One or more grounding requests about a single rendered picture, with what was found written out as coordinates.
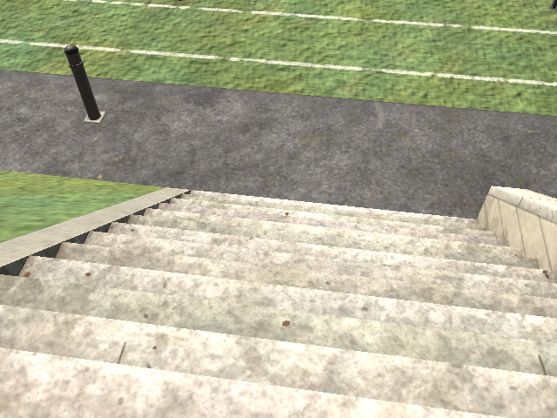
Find stairs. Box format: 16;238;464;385
0;190;557;418

